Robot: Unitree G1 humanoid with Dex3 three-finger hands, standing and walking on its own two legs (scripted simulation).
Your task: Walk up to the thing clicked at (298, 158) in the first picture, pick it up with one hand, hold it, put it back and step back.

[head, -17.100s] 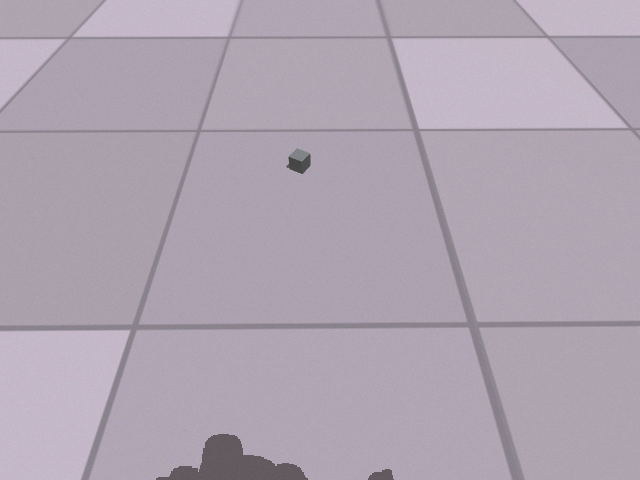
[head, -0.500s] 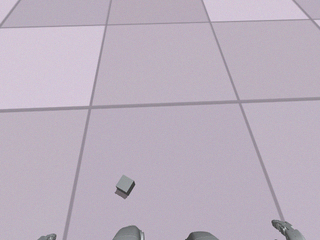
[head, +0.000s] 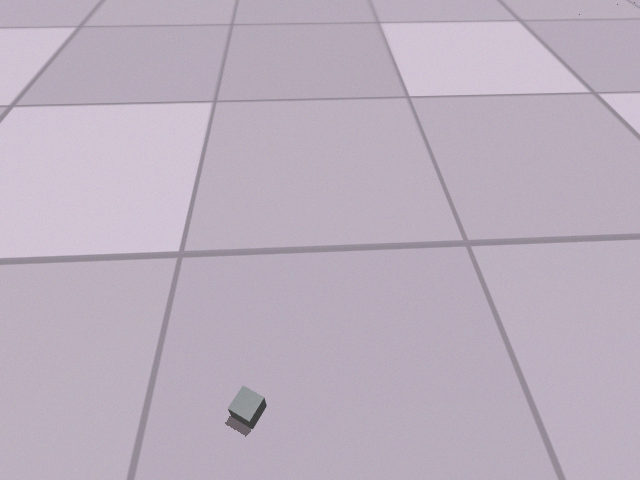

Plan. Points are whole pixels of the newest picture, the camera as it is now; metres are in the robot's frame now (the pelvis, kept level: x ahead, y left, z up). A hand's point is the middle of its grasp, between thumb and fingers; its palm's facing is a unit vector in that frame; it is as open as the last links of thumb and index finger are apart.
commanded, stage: walk up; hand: left
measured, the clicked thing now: (247, 407) +0.46 +0.21 -0.74
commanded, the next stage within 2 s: none
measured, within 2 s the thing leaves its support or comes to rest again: neither
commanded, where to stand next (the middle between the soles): +0.07 +0.01 m, yaw +2 degrees
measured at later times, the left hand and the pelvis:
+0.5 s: hand out of the picture +0.09 +0.25 -0.15, palm faces -0.01 -0.95 -0.32, open 7.4 cm; pelvis +0.01 +0.00 +0.01, yaw +0 degrees
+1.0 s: hand out of the picture +0.00 +0.22 -0.16, palm faces -0.02 -0.90 -0.44, open 7.4 cm; pelvis -0.04 -0.05 -0.02, yaw +0 degrees
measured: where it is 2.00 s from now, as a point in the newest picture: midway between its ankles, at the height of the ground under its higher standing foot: outside the picture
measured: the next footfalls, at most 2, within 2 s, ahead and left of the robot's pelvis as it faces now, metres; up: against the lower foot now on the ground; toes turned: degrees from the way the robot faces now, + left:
right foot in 0.92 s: -0.02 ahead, -0.17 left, +0.00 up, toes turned +1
left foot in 1.36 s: +0.07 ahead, +0.15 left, +0.00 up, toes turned +7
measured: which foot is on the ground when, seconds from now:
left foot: down 0.00-0.92, up 0.94-1.00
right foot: down 0.00-0.72, up 0.74-0.90, down 0.92-1.00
